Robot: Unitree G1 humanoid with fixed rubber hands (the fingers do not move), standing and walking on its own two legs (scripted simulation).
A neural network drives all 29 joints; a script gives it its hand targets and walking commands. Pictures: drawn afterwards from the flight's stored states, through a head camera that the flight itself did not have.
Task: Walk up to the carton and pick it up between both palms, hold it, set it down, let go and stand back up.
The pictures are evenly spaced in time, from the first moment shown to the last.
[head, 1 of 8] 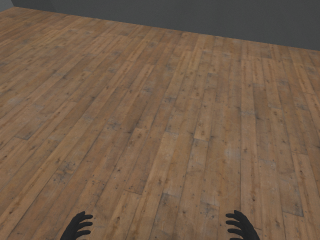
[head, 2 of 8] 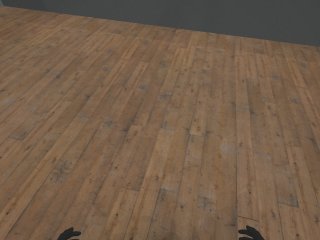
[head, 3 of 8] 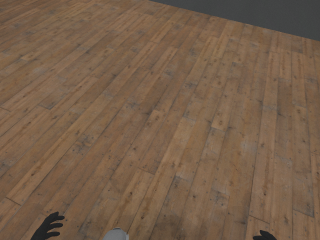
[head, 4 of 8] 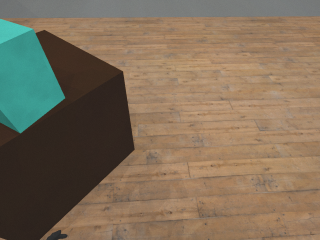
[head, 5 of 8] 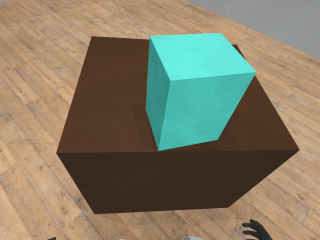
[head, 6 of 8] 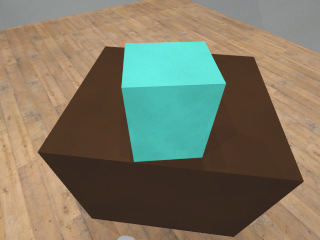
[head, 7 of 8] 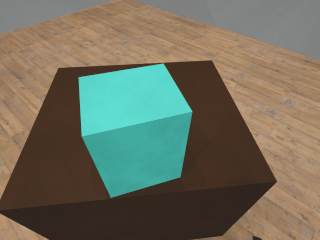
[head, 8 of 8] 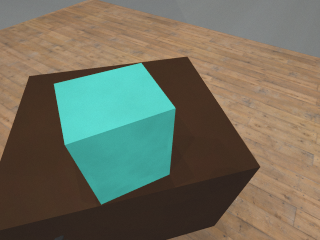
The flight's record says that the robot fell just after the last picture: no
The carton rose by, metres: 0.00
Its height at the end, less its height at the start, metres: +0.00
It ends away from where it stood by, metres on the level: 0.00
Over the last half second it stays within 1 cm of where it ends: yes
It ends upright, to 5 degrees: yes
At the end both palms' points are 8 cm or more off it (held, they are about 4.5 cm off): yes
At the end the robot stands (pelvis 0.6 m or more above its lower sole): yes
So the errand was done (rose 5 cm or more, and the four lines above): no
